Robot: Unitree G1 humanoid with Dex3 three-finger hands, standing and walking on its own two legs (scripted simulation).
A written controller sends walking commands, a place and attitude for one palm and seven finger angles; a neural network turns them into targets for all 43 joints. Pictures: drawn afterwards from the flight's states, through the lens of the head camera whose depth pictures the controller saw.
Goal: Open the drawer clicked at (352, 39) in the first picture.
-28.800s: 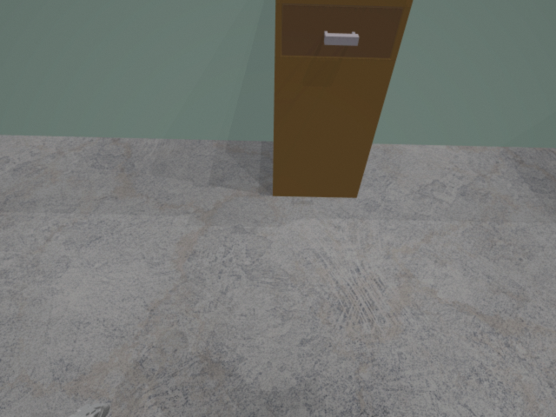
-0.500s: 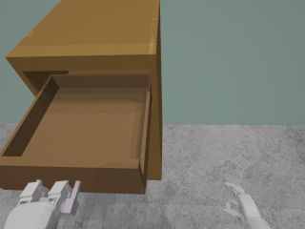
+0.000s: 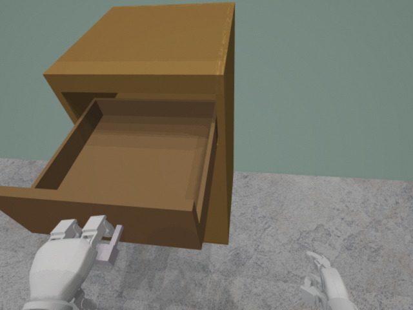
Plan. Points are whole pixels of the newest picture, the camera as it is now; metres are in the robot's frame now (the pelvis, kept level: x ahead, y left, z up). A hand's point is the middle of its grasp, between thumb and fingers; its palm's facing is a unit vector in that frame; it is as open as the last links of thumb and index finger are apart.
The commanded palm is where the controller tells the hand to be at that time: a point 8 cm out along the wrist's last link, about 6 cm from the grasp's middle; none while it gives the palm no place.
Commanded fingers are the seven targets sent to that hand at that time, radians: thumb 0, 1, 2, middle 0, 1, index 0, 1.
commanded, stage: lift the hand off the handle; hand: left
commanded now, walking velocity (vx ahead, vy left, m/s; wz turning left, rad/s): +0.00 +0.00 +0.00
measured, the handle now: (90, 240) +0.21 +0.25 +0.05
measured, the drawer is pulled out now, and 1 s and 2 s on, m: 0.30 0.29 0.29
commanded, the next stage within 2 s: draw the hand back to the body in 1.68 s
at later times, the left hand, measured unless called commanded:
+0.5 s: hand (89, 260) +0.18 +0.24 +0.04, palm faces +0.03 -0.09 -1.00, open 13.5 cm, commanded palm +0.16 +0.24 +0.11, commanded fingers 0.00 -0.50 0.30 -0.30 -1.20 -0.30 -1.20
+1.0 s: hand (68, 245) +0.18 +0.25 +0.10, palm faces +0.02 -0.11 -0.99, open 13.1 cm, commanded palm +0.16 +0.25 +0.18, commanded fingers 0.00 -0.50 0.30 -0.30 -1.20 -0.30 -1.20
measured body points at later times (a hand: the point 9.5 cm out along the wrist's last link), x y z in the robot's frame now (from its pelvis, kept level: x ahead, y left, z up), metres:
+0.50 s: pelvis +0.00 +0.01 +0.00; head +0.02 -0.03 +0.45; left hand +0.17 +0.24 +0.10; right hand +0.22 -0.18 -0.10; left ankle +0.00 +0.14 -0.72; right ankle +0.01 -0.08 -0.72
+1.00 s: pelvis +0.01 +0.02 +0.02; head +0.02 -0.02 +0.47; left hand +0.18 +0.26 +0.15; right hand +0.24 -0.18 -0.07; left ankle +0.00 +0.14 -0.72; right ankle +0.01 -0.08 -0.72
